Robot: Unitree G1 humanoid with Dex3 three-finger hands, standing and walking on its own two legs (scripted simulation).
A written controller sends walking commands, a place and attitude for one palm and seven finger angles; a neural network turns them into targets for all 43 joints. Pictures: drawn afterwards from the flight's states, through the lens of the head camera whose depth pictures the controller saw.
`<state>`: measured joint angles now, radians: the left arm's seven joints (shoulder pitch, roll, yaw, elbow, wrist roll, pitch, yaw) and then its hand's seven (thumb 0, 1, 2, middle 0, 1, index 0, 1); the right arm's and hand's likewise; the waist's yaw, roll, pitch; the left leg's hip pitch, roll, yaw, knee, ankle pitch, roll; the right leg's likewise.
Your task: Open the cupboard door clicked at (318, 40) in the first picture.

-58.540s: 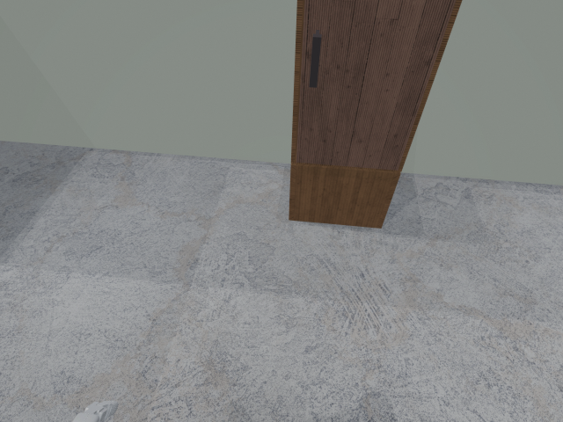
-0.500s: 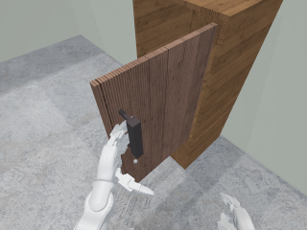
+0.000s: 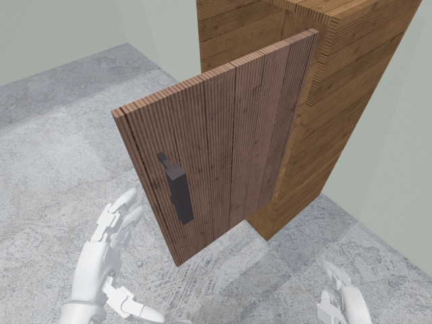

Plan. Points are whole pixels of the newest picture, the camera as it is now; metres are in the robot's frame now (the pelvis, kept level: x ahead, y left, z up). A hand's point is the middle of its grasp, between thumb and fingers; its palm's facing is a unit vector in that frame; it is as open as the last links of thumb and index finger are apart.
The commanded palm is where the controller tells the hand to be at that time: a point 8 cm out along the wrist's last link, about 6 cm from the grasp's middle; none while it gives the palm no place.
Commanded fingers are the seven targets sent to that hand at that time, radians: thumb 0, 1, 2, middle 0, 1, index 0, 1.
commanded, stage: slide the hand sideways off the handle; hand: left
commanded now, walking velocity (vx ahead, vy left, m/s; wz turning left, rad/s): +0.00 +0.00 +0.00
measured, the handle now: (174, 189) +0.33 +0.10 +0.08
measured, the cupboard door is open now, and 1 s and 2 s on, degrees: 87 87 87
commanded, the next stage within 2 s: draw the hand back to the body in 0.08 s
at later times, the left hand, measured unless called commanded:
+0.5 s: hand (102, 266) +0.19 +0.17 +0.11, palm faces -0.03 -1.00 -0.05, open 16.3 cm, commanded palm +0.16 +0.23 +0.12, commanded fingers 0.00 -0.50 0.30 -0.15 -0.30 -0.15 -0.30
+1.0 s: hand (28, 252) +0.19 +0.25 +0.16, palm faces +0.27 -0.90 -0.33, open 13.7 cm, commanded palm +0.15 +0.30 +0.18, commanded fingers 0.00 0.27 0.63 -0.18 -0.30 -0.18 -0.30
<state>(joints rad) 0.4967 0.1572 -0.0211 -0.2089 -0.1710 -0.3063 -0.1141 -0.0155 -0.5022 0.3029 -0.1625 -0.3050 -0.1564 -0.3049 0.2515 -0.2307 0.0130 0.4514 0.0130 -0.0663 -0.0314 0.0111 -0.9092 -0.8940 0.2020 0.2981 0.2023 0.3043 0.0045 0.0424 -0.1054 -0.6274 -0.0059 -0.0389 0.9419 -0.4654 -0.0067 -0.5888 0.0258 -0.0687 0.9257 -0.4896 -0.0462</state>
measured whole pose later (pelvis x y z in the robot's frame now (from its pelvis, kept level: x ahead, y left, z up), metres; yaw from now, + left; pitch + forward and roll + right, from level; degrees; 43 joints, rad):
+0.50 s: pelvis -0.01 +0.02 +0.00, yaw -1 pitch +6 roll -2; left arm 0.53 0.21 0.04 -0.34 -0.22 -0.18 -0.12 -0.02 -0.50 0.30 -0.15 -0.30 -0.15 -0.30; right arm 0.29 -0.21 0.04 0.44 0.04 -0.11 -0.05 0.01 -0.91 -0.89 0.20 0.30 0.20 0.30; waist 0.00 0.06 -0.12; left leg -0.58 -0.01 -0.02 0.93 -0.45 0.03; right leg -0.53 0.02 -0.05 0.88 -0.45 -0.02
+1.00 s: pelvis +0.00 +0.04 +0.04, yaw -1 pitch -1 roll -2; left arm 0.55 0.31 0.14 -0.45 -0.05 -0.04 0.12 -0.01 -0.06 0.49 -0.17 -0.30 -0.17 -0.30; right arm 0.25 -0.21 0.07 0.54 0.01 -0.12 -0.10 0.01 -0.91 -0.89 0.20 0.30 0.20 0.30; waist 0.04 0.05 -0.04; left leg -0.30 -0.03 -0.01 0.65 -0.34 0.05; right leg -0.25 0.00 -0.03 0.60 -0.33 0.01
